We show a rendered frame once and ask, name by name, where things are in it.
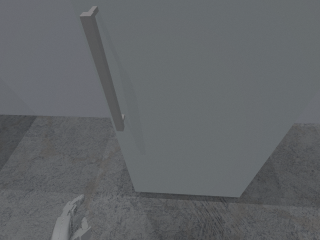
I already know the fridge door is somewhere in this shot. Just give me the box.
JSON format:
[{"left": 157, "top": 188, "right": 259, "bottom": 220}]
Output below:
[{"left": 70, "top": 0, "right": 320, "bottom": 198}]

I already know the left robot hand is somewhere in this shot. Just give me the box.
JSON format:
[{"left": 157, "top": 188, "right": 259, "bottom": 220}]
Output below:
[{"left": 50, "top": 194, "right": 92, "bottom": 240}]

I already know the handle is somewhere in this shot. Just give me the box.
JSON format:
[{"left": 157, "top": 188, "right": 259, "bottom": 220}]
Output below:
[{"left": 79, "top": 6, "right": 125, "bottom": 132}]

